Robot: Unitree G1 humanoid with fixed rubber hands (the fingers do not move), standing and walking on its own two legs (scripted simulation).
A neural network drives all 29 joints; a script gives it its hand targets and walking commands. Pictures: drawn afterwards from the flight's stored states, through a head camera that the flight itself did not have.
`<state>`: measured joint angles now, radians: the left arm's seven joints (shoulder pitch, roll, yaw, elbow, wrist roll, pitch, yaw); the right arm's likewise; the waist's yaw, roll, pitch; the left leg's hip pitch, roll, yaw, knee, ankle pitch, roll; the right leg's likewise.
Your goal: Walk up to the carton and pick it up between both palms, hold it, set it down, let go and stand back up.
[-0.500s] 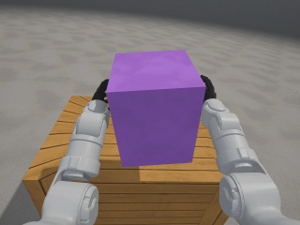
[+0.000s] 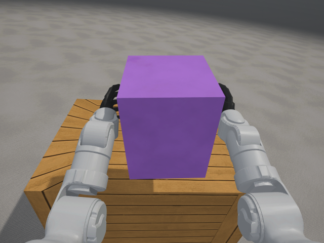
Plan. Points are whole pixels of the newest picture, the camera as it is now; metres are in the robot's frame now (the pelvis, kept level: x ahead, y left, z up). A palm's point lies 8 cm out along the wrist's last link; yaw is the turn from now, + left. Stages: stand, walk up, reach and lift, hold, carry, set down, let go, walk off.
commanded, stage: hold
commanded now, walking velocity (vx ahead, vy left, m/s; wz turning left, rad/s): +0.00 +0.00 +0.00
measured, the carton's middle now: (166, 116) +0.41 -0.01 +0.18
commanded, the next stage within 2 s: none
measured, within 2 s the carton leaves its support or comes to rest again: neither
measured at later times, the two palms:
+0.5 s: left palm (106, 109) +0.38 +0.14 +0.21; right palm (226, 108) +0.38 -0.15 +0.23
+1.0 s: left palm (107, 110) +0.39 +0.14 +0.21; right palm (225, 110) +0.39 -0.15 +0.23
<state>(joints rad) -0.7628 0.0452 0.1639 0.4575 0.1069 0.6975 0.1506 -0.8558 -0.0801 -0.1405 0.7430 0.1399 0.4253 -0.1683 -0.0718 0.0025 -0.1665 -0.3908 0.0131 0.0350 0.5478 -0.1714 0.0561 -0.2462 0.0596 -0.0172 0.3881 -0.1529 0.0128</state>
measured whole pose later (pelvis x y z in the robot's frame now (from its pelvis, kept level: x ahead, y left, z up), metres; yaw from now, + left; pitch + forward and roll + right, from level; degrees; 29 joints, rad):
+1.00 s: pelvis +0.00 +0.00 +0.00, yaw +0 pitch +1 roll -4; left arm -0.76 0.04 0.17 0.44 0.14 0.71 0.13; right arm -0.87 -0.08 -0.14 0.73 0.14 0.43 -0.17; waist -0.07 0.00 -0.17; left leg -0.39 0.01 0.03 0.55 -0.17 0.06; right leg -0.25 0.06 -0.02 0.39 -0.16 0.01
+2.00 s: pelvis +0.00 +0.00 +0.00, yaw +0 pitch +1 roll -4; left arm -0.76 0.04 0.17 0.48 0.15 0.71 0.11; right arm -0.88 -0.08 -0.14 0.79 0.14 0.42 -0.18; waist -0.07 0.00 -0.16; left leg -0.39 0.01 0.03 0.55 -0.17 0.06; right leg -0.24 0.06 -0.02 0.39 -0.16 0.01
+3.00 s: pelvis +0.00 +0.00 +0.00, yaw +0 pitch +0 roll -4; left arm -0.77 0.04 0.17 0.50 0.19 0.70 0.09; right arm -0.90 -0.09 -0.13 0.83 0.15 0.42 -0.18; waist -0.07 0.00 -0.18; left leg -0.38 0.01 0.03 0.54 -0.18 0.06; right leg -0.23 0.06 -0.02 0.39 -0.16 0.01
